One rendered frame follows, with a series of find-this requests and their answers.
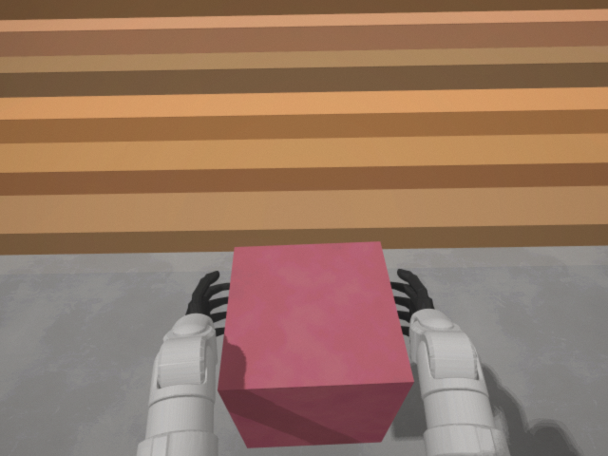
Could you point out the left robot forearm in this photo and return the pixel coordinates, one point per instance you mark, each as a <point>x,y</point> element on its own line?
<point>182,395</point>

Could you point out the carton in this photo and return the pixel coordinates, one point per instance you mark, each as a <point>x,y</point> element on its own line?
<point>313,351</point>

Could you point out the robot right hand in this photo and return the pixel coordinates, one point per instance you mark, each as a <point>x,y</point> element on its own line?
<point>417,293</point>

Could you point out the right robot forearm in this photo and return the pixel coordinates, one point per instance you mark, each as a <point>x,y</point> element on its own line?
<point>459,417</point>

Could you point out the robot left hand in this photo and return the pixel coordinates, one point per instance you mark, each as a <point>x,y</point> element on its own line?
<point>200,303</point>

